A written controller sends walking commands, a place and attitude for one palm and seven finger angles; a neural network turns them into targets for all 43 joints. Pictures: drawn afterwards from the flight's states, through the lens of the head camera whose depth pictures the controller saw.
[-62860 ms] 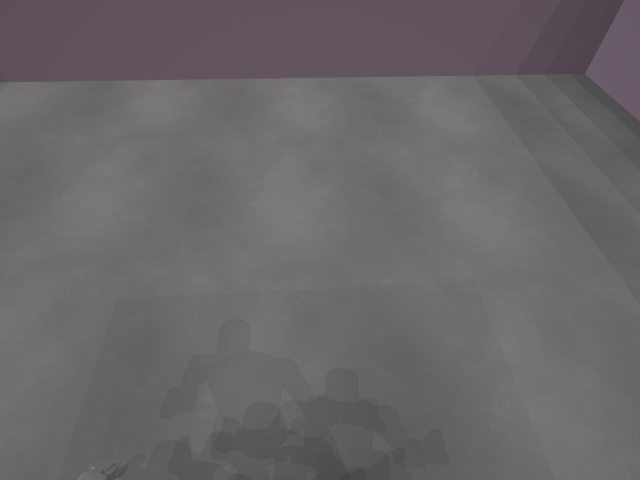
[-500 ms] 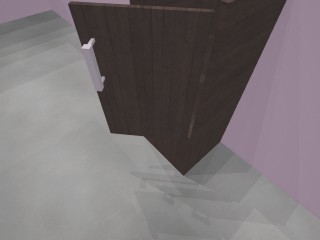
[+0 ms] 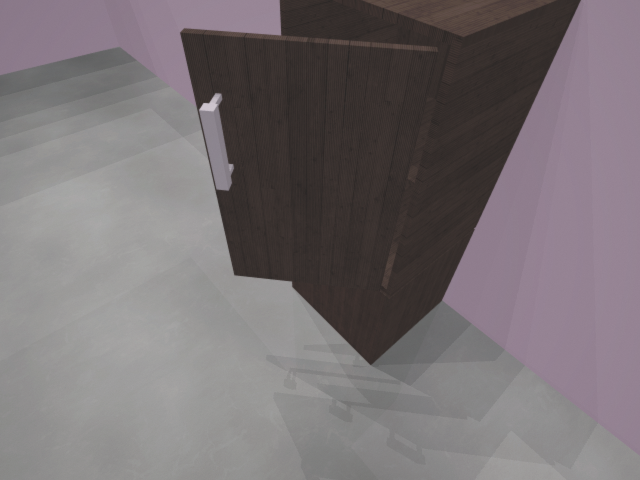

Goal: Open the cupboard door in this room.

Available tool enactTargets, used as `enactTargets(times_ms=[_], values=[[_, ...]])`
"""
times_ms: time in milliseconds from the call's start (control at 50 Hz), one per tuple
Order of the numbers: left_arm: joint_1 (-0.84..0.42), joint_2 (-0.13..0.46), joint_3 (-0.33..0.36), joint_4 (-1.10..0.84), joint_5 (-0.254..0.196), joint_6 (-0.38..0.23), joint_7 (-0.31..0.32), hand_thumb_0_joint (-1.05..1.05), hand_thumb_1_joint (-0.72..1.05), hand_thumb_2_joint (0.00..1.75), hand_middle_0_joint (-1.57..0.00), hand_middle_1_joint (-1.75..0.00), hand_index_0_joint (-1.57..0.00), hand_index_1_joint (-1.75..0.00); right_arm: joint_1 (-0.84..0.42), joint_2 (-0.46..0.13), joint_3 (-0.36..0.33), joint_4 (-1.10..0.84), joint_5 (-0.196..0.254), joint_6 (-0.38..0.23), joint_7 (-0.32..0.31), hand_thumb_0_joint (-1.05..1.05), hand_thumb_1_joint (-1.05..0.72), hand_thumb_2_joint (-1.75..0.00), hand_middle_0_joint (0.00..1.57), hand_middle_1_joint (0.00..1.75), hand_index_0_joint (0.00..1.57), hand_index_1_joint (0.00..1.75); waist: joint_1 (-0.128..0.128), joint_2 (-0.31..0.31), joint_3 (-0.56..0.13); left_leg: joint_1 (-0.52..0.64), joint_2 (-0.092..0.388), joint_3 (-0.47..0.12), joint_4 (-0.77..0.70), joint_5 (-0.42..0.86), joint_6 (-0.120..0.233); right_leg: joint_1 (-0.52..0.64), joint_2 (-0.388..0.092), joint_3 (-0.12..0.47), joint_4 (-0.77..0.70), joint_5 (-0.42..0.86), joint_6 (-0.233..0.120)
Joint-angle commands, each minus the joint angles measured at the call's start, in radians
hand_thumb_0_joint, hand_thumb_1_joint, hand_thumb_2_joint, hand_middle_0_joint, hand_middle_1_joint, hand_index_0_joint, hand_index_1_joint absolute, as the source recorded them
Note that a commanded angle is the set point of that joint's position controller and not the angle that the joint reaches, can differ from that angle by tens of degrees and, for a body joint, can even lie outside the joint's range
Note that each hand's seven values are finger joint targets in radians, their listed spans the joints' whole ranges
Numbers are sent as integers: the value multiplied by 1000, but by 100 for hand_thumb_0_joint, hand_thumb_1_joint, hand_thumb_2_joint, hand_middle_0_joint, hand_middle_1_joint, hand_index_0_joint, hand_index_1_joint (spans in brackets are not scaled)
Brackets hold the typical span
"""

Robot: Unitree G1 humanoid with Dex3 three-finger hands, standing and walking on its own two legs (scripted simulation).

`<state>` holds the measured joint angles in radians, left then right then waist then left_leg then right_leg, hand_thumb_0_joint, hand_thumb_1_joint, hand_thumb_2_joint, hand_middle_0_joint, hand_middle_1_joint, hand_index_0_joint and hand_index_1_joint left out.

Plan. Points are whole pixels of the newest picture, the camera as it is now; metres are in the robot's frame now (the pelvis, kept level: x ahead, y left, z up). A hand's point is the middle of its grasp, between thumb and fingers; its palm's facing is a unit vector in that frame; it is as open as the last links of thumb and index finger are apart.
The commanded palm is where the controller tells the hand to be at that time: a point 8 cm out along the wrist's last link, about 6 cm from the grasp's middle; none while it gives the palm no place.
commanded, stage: look again from close up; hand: left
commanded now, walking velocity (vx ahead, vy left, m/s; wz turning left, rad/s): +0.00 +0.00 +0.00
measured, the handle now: (220, 143) +0.62 +0.23 +0.09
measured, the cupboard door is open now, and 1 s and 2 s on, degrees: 42 42 42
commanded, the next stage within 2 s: shuffle to correct the standing spot in 0.48 s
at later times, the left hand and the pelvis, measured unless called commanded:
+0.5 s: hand out of the picture +0.01 +0.14 -0.17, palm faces +0.01 -0.98 -0.18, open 7.3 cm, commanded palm none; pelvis +0.01 -0.03 +0.00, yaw +0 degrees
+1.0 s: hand out of the picture +0.02 +0.17 -0.18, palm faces +0.04 -0.98 -0.18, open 7.4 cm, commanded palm none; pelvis +0.05 +0.00 +0.00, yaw -1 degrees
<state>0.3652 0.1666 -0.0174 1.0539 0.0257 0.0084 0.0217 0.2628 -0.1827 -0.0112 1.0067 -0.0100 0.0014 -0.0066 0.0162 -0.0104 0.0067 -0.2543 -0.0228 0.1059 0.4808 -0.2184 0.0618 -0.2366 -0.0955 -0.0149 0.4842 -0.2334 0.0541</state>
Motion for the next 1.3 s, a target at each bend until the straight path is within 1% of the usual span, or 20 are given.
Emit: enactTargets(times_ms=[0,460,560,660,740,780,820,840,880,900,920,960,1020,1040,1060,1080,1100,1140,1220,1280], values=[[36,92,17,-29,-4,-22,9,0,90,90,-20,-30,-20,-30,29,-109,-18,-28,-1,-29,-8,0,-90,-90,20,30,20,30,-10,15,40,-33,131,-175,-193,-125,-17,-5,-12,33,-76,10,-66],[17,68,19,7,-12,-34,17,0,90,90,-20,-30,-20,-30,84,-45,-5,80,1,-29,-15,0,-90,-90,20,30,20,30,-13,-34,63,13,118,-111,-129,25,-40,-6,-20,63,-132,31,-75],[18,64,20,9,-12,-33,17,0,90,90,-20,-30,-20,-30,82,-43,-3,86,1,-28,-16,0,-90,-90,20,30,20,30,-15,-5,74,16,122,-112,-138,22,-43,-10,-14,62,-136,29,-75],[33,97,42,1,-5,-27,14,0,90,90,-20,-30,-20,-30,86,-50,-8,72,-6,-13,-8,0,-90,-90,20,30,20,30,-2,-38,102,-37,79,-76,-78,-121,-46,-30,-47,114,-167,-190,-106],[42,133,70,-20,-4,-19,15,0,90,90,-20,-30,-20,-30,86,-42,-13,40,-10,-1,-1,0,-90,-90,20,30,20,30,0,-131,127,-87,42,-32,46,-136,-53,-50,-136,209,-247,-325,-152],[31,140,79,-32,-3,-18,15,0,90,90,-20,-30,-20,-30,101,-38,-15,34,-10,-4,1,0,-90,-90,20,30,20,30,-6,-125,122,-62,43,-29,53,-115,-52,-68,-151,199,-233,-297,-162],[13,131,83,-46,0,-13,13,0,90,90,-20,-30,-20,-30,125,-43,-17,32,-9,-8,1,0,-90,-90,20,30,20,30,-16,-85,129,-19,48,-40,-3,-103,-47,-95,-116,139,-169,-255,-149],[4,114,82,-51,2,-9,12,0,90,90,-20,-30,-20,-30,149,-57,-17,34,-10,-13,0,0,-90,-90,20,30,20,30,-27,-5,129,11,69,-75,-55,-84,-36,-114,-77,93,-93,-225,-136],[1,58,72,-65,6,-7,5,0,90,90,-20,-30,-20,-30,199,-119,-26,38,-14,-20,-8,0,-90,-90,20,30,20,30,-34,201,92,69,214,-262,-196,-89,41,-166,40,-80,149,-199,-90],[-14,31,63,-76,9,-13,4,0,90,90,-20,-30,-20,-30,212,-126,-28,35,-13,-22,-15,0,-90,-90,20,30,20,30,-34,234,89,119,259,-324,-231,-22,94,-239,63,-96,250,-258,-85],[-28,26,58,-82,9,-19,2,0,90,90,-20,-30,-20,-30,215,-111,-25,34,-13,-26,-18,0,-90,-90,20,30,20,30,-34,199,87,161,282,-339,-216,96,137,-288,53,-82,331,-306,-91],[-47,10,56,-83,-1,-29,-2,0,90,90,-20,-30,-20,-30,182,-103,-17,24,-19,-31,-19,0,-90,-90,20,30,20,30,-23,147,48,181,276,-275,-154,365,160,-259,28,-72,326,-311,-95],[1,-8,51,-50,-8,-32,0,0,90,90,-20,-30,-20,-30,127,-77,-6,21,-11,-43,-32,0,-90,-90,20,30,20,30,20,52,13,105,222,-181,-83,564,100,-31,33,-71,57,-65,-74],[29,7,50,-33,-9,-36,5,0,90,90,-20,-30,-20,-30,111,-68,-4,21,-2,-49,-36,0,-90,-90,20,30,20,30,31,19,-5,67,197,-162,-58,536,57,65,13,-37,-41,95,-70],[41,39,50,-18,-12,-41,11,0,90,90,-20,-30,-20,-30,108,-49,0,27,4,-53,-39,0,-90,-90,20,30,20,30,22,-11,-9,7,155,-130,-56,423,10,144,-44,45,-40,297,-91],[38,65,46,-15,-16,-41,12,0,90,90,-20,-30,-20,-30,116,-40,0,31,5,-52,-39,0,-90,-90,20,30,20,30,7,-11,-13,-3,129,-120,-89,290,-19,151,-96,76,-13,425,-117],[11,68,43,-14,-18,-36,13,0,90,90,-20,-30,-20,-30,109,-33,-2,42,3,-45,-39,0,-90,-90,20,30,20,30,-3,-21,12,21,127,-119,-111,252,-29,108,-91,60,4,429,-117],[-10,54,40,-16,-15,-33,20,0,90,90,-20,-30,-20,-30,117,-30,-4,64,1,-38,-42,0,-90,-90,20,30,20,30,-6,-83,22,54,142,-119,-101,373,-25,98,-66,36,19,491,-104],[-30,70,46,-39,-13,-22,31,0,90,90,-20,-30,-20,-30,113,-37,-12,85,1,-34,-46,0,-90,-90,20,30,20,30,-7,-20,-21,131,157,-111,-72,564,-22,82,-51,29,42,482,-95],[-42,80,55,-58,-12,-13,32,0,90,90,-20,-30,-20,-30,96,-45,-19,74,-3,-23,-45,0,-90,-90,20,30,20,30,-5,-11,-30,127,163,-107,-59,508,-20,64,-50,36,45,416,-99]])
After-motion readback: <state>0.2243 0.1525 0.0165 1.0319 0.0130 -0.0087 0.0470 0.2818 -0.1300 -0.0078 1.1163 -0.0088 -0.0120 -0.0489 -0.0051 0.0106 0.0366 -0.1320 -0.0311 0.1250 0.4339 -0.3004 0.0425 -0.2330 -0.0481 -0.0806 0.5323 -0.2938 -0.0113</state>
